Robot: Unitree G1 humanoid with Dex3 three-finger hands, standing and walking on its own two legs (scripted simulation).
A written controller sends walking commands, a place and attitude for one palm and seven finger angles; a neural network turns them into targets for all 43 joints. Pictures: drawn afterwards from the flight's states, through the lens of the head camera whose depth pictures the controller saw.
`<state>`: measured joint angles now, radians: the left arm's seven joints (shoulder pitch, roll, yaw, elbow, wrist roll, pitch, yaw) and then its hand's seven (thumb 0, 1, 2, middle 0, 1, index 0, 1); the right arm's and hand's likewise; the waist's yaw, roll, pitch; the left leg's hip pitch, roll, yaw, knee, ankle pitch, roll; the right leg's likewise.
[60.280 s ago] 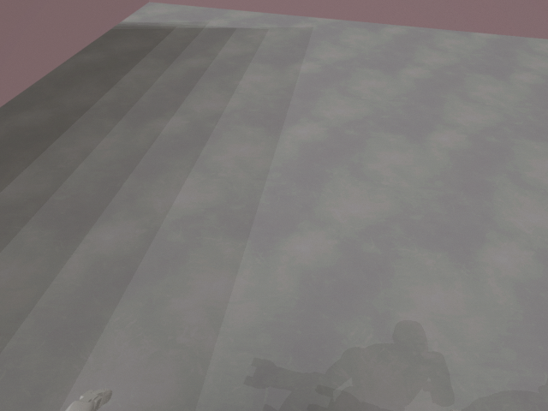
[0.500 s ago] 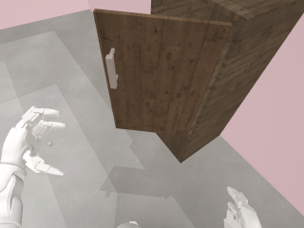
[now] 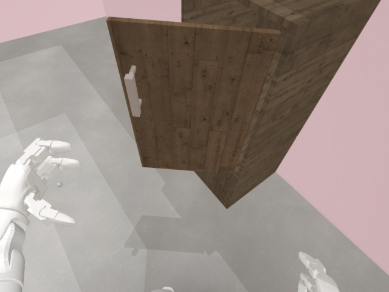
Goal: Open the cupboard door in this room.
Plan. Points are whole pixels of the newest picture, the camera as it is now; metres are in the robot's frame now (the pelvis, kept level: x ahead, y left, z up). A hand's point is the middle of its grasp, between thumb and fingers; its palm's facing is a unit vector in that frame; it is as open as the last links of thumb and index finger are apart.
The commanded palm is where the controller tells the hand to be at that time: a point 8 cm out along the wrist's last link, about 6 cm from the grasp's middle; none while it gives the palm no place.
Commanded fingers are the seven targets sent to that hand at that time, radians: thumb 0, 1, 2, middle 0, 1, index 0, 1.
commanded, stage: raise the hand with hooked fingers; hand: left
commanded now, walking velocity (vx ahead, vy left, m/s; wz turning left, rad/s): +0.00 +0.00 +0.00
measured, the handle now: (134, 91) +0.58 +0.20 +0.05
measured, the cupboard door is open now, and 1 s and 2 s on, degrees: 49 49 49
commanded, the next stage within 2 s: move the hooked fingers beside the handle in 0.06 s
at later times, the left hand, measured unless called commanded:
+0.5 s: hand (72, 162) +0.33 +0.27 +0.07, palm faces +0.03 -1.00 -0.03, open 14.0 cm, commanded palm +0.31 +0.31 +0.07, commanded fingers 0.00 -0.50 0.30 -0.30 -1.20 -0.30 -1.20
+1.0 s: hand (85, 136) +0.41 +0.27 +0.07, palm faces +0.01 -1.00 +0.00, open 14.0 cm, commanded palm +0.39 +0.31 +0.06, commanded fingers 0.00 -0.50 0.30 -0.30 -1.20 -0.30 -1.20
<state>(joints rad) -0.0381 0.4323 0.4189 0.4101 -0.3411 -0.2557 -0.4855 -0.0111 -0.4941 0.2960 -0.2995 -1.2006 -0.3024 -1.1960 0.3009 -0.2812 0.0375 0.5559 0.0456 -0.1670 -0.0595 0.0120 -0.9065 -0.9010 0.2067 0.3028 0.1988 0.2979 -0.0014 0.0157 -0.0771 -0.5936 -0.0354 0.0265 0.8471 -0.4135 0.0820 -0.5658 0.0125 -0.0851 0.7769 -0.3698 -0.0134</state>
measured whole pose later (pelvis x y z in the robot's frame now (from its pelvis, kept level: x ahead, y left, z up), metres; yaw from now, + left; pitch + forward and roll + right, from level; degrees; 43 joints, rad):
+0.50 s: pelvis +0.00 -0.03 -0.01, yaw +0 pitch +11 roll -2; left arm -0.30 0.53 0.48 0.72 -0.33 -0.29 -0.57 -0.01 -0.50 0.30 -0.30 -1.20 -0.30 -1.20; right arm 0.28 -0.30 0.05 0.59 0.06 -0.15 -0.09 0.01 -0.91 -0.90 0.21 0.30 0.20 0.30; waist -0.02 0.01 -0.07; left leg -0.65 -0.01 0.01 0.89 -0.42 0.04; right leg -0.63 0.04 -0.11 0.82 -0.38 -0.06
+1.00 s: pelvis +0.00 -0.01 -0.01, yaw -2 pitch +15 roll -3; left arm -0.53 0.58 0.49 0.94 -0.26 -0.34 -0.54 -0.01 -0.49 0.30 -0.30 -1.20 -0.30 -1.20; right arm 0.35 -0.29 0.04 0.60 0.05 -0.06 -0.06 0.01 -0.91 -0.90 0.21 0.30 0.20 0.30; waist -0.07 0.00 -0.09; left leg -0.73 -0.01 0.03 0.91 -0.44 0.07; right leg -0.71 0.04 -0.08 0.83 -0.38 -0.03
